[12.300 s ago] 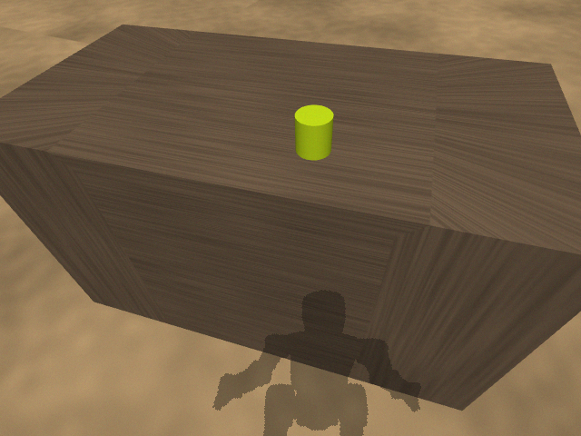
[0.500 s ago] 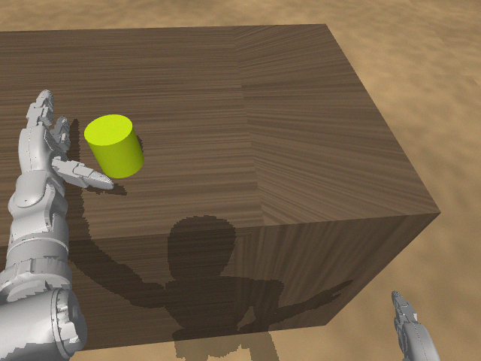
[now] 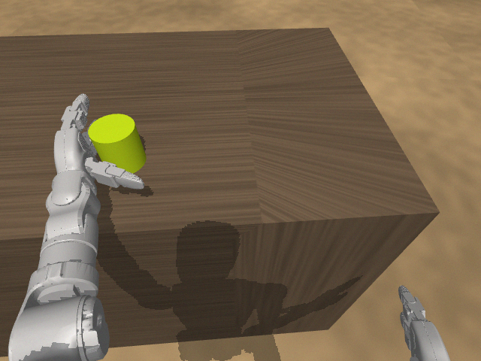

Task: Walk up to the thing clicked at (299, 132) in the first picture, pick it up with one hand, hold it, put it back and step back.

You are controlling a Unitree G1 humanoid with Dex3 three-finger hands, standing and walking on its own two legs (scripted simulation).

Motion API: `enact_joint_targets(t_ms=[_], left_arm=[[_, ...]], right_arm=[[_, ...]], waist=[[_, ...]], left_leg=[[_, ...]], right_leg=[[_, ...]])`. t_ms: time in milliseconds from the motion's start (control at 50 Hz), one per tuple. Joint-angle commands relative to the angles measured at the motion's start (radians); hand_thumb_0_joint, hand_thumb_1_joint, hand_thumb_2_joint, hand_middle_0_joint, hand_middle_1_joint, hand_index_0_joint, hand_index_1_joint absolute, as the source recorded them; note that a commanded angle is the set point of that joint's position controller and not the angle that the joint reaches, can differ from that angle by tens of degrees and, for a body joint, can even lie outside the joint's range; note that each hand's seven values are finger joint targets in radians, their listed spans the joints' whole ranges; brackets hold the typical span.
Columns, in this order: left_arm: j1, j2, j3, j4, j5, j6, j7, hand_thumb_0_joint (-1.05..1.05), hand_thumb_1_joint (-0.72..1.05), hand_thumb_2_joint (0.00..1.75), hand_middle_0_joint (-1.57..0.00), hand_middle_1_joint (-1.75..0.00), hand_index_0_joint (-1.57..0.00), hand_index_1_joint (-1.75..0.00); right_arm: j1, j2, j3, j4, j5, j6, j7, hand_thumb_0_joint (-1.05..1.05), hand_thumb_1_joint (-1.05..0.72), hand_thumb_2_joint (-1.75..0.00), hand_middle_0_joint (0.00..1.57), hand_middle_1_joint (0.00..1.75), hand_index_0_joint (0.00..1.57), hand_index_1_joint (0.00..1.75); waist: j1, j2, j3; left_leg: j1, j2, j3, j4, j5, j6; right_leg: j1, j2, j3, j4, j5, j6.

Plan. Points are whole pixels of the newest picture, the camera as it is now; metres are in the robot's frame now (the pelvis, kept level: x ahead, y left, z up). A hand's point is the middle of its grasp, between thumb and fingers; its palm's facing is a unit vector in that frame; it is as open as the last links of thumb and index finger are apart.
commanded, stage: close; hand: left
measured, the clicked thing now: (119, 145) +0.49 +0.21 +0.10
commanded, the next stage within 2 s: settle in 0.56 s
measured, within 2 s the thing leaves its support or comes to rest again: leaves its support in 1.16 s
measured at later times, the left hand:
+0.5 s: hand (104, 140) +0.47 +0.22 +0.14, palm faces +0.21 -0.98 +0.02, open 10.7 cm
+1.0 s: hand (111, 139) +0.47 +0.21 +0.13, palm faces +0.18 -0.98 +0.01, open 6.8 cm
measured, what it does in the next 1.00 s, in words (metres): stands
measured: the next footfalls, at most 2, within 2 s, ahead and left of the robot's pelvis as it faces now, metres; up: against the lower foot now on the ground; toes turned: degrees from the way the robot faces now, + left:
none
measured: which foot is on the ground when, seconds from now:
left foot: down 0.00-1.00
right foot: down 0.00-1.00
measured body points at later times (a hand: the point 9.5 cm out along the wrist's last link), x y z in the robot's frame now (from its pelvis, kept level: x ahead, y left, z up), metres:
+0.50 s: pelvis +0.00 +0.01 +0.00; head +0.05 +0.02 +0.44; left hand +0.45 +0.27 +0.14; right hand +0.15 -0.25 -0.05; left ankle +0.02 +0.12 -0.70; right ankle -0.01 -0.14 -0.70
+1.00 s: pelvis +0.01 +0.01 +0.00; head +0.05 +0.02 +0.45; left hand +0.46 +0.26 +0.14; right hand +0.15 -0.25 -0.05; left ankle +0.02 +0.12 -0.70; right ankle -0.01 -0.14 -0.70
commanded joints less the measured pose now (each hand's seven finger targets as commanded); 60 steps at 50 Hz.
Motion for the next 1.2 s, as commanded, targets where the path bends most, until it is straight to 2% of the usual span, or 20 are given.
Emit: enact_joint_targets(t_ms=[0,100,260,320,340,360,420,460,480,500,560,580,640,680,700,840,980,1020,1120,1180], left_arm=[[-0.453,0.187,-0.006,-0.166,-0.001,-0.071,0.004,0.00,-0.61,0.14,-0.47,-0.32,-0.48,-0.31],[-0.470,0.127,-0.064,-0.151,0.005,-0.068,-0.004,0.00,-0.58,0.23,-0.60,-0.43,-0.61,-0.43],[-0.533,0.150,-0.051,-0.115,0.006,-0.086,0.009,0.00,-0.49,0.43,-0.82,-0.66,-0.82,-0.66],[-0.498,0.180,-0.033,-0.033,0.011,-0.093,0.008,0.00,-0.44,0.51,-0.89,-0.74,-0.89,-0.74],[-0.554,0.142,-0.067,-0.097,0.008,-0.105,0.000,0.00,-0.39,0.55,-0.93,-0.78,-0.94,-0.78],[-0.551,0.167,-0.056,-0.088,0.012,-0.105,-0.003,0.00,-0.36,0.60,-0.97,-0.82,-0.97,-0.83],[-0.566,0.154,-0.072,-0.114,0.003,-0.102,-0.018,0.00,-0.26,0.73,-1.10,-0.96,-1.10,-0.96],[-0.463,0.183,-0.034,-0.015,0.008,-0.085,-0.018,0.00,-0.20,0.79,-1.16,-1.02,-1.16,-1.03],[-0.522,0.126,-0.078,-0.072,0.004,-0.093,-0.021,0.00,-0.17,0.82,-1.18,-1.04,-1.18,-1.05],[-0.494,0.191,-0.026,-0.034,0.007,-0.093,-0.016,0.00,-0.15,0.85,-1.21,-1.07,-1.21,-1.08],[-0.487,0.162,-0.046,-0.047,0.015,-0.097,-0.015,0.00,-0.05,0.93,-1.28,-1.15,-1.29,-1.16],[-0.443,0.227,0.006,-0.005,0.022,-0.097,-0.008,0.00,-0.05,1.01,-1.33,-1.23,-1.33,-1.24],[-0.371,0.199,-0.001,-0.020,0.011,-0.094,-0.026,0.00,-0.04,1.07,-1.39,-1.31,-1.40,-1.32],[-0.397,0.193,-0.004,-0.062,0.008,-0.095,-0.034,0.00,0.09,1.15,-1.33,-1.31,-1.32,-1.33],[-0.426,0.211,0.004,-0.092,0.010,-0.093,-0.031,0.00,0.13,1.18,-1.34,-1.33,-1.33,-1.36],[-0.487,0.228,0.016,-0.198,0.005,-0.074,-0.008,0.00,0.13,1.26,-1.39,-1.41,-1.38,-1.44],[-0.593,0.272,0.007,-0.347,0.003,-0.056,0.007,0.00,0.09,1.27,-1.40,-1.42,-1.38,-1.45],[-0.581,0.295,0.038,-0.322,-0.012,-0.046,0.013,0.00,0.07,1.30,-1.41,-1.45,-1.40,-1.48],[-0.688,0.294,0.021,-0.441,-0.019,-0.040,0.015,0.00,0.03,1.31,-1.37,-1.44,-1.36,-1.47],[-0.569,0.297,0.038,-0.283,-0.016,-0.007,0.022,0.00,0.00,1.32,-1.36,-1.44,-1.35,-1.48]], right_arm=[[-0.019,-0.123,-0.066,-0.187,0.002,-0.058,-0.013,0.00,0.51,-0.05,0.05,0.05,0.05,0.05],[-0.015,-0.104,-0.048,-0.178,-0.002,-0.062,-0.009,0.00,0.50,-0.05,0.05,0.05,0.05,0.05],[-0.064,-0.134,-0.070,-0.194,-0.006,-0.060,-0.013,0.00,0.50,-0.05,0.05,0.05,0.05,0.05],[-0.044,-0.131,-0.064,-0.165,-0.008,-0.056,-0.011,0.00,0.50,-0.05,0.05,0.05,0.05,0.05],[-0.042,-0.117,-0.051,-0.187,-0.010,-0.060,-0.008,0.00,0.50,-0.05,0.05,0.05,0.05,0.05],[-0.041,-0.088,-0.017,-0.173,-0.008,-0.055,-0.005,0.00,0.50,-0.05,0.05,0.05,0.05,0.05],[-0.040,-0.106,-0.039,-0.186,-0.007,-0.051,-0.003,0.00,0.50,-0.05,0.05,0.05,0.05,0.05],[-0.001,-0.133,-0.059,-0.131,-0.011,-0.044,-0.001,0.00,0.50,-0.05,0.05,0.05,0.05,0.05],[-0.060,-0.089,-0.015,-0.175,-0.010,-0.050,0.007,0.00,0.50,-0.06,0.05,0.05,0.05,0.05],[-0.042,-0.111,-0.038,-0.136,-0.013,-0.044,0.008,0.00,0.50,-0.06,0.05,0.05,0.05,0.05],[-0.076,-0.111,-0.030,-0.206,-0.011,-0.046,0.016,0.00,0.50,-0.05,0.05,0.05,0.05,0.05],[-0.019,-0.111,-0.036,-0.137,-0.013,-0.030,0.017,0.00,0.50,-0.06,0.05,0.05,0.05,0.05],[0.021,-0.126,-0.049,-0.159,-0.008,-0.025,0.020,0.00,0.50,-0.05,0.05,0.05,0.05,0.05],[-0.031,-0.110,-0.029,-0.194,-0.003,-0.016,0.027,0.00,0.50,-0.06,0.05,0.05,0.05,0.05],[-0.056,-0.145,-0.064,-0.232,-0.002,-0.023,0.023,0.00,0.50,-0.06,0.05,0.05,0.05,0.05],[-0.001,-0.111,-0.038,-0.216,0.003,-0.009,0.023,0.00,0.50,-0.06,0.05,0.05,0.05,0.05],[-0.049,-0.098,-0.034,-0.208,0.008,-0.016,0.004,0.00,0.50,-0.06,0.05,0.05,0.05,0.05],[-0.007,-0.141,-0.079,-0.134,0.008,-0.018,-0.010,0.00,0.49,-0.07,0.05,0.05,0.05,0.05],[-0.064,-0.103,-0.032,-0.137,0.006,-0.027,-0.017,0.00,0.50,-0.07,0.05,0.05,0.05,0.05],[-0.012,-0.121,-0.052,-0.014,0.004,-0.018,-0.025,0.00,0.50,-0.06,0.05,0.05,0.05,0.05]], waist=[[-0.021,0.014,-0.331],[-0.021,0.051,-0.329],[-0.026,0.027,-0.324],[-0.032,0.035,-0.309],[-0.043,0.040,-0.351],[-0.021,0.054,-0.364],[-0.030,0.083,-0.401],[-0.026,0.054,-0.355],[-0.022,0.079,-0.363],[-0.015,0.083,-0.356],[-0.018,0.069,-0.375],[-0.013,0.065,-0.367],[-0.012,0.050,-0.384],[-0.015,0.024,-0.365],[-0.024,0.024,-0.402],[0.002,0.065,-0.391],[0.014,0.108,-0.460],[0.005,0.097,-0.458],[0.002,0.127,-0.506],[0.003,0.052,-0.368]], left_leg=[[0.267,-0.017,0.006,-0.077,0.273,0.027],[0.297,-0.012,-0.001,-0.094,0.236,0.021],[0.287,-0.002,-0.019,-0.109,0.190,0.013],[0.286,0.000,-0.021,-0.099,0.206,0.014],[0.290,-0.004,-0.017,-0.086,0.239,0.017],[0.286,-0.010,-0.011,-0.082,0.243,0.018],[0.317,-0.008,-0.011,-0.077,0.285,0.015],[0.293,0.001,-0.017,-0.078,0.313,0.014],[0.293,0.001,-0.019,-0.077,0.319,0.011],[0.286,0.005,-0.023,-0.075,0.321,0.009],[0.277,0.008,-0.028,-0.065,0.351,0.008],[0.263,0.003,-0.023,-0.059,0.331,0.014],[0.271,0.002,-0.020,-0.050,0.405,0.015],[0.239,-0.001,-0.015,-0.044,0.378,0.023],[0.257,0.002,-0.018,-0.046,0.386,0.022],[0.270,-0.006,-0.010,-0.063,0.329,0.017],[0.347,-0.003,-0.008,-0.063,0.393,0.014],[0.346,-0.004,-0.007,-0.062,0.412,0.014],[0.408,0.000,-0.012,-0.058,0.485,0.014],[0.336,-0.007,-0.005,-0.081,0.388,0.025]], right_leg=[[0.060,0.011,-0.027,-0.106,0.317,-0.018],[0.022,0.016,-0.036,-0.107,0.266,-0.024],[-0.005,0.023,-0.047,-0.103,0.215,-0.031],[-0.025,0.023,-0.047,-0.095,0.217,-0.031],[-0.014,0.021,-0.042,-0.092,0.257,-0.030],[0.003,0.018,-0.039,-0.091,0.263,-0.028],[0.006,0.020,-0.040,-0.087,0.293,-0.030],[-0.015,0.026,-0.048,-0.083,0.296,-0.033],[-0.016,0.026,-0.049,-0.077,0.295,-0.036],[-0.025,0.027,-0.052,-0.073,0.282,-0.038],[-0.012,0.029,-0.055,-0.062,0.302,-0.040],[-0.017,0.027,-0.051,-0.063,0.295,-0.035],[0.017,0.027,-0.054,-0.052,0.359,-0.034],[0.006,0.026,-0.046,-0.058,0.359,-0.028],[0.021,0.025,-0.047,-0.053,0.369,-0.029],[0.042,0.021,-0.045,-0.066,0.320,-0.030],[0.084,0.019,-0.042,-0.076,0.368,-0.026],[0.102,0.017,-0.041,-0.070,0.402,-0.024],[0.118,0.015,-0.045,-0.077,0.451,-0.023],[0.116,0.014,-0.038,-0.101,0.415,-0.019]])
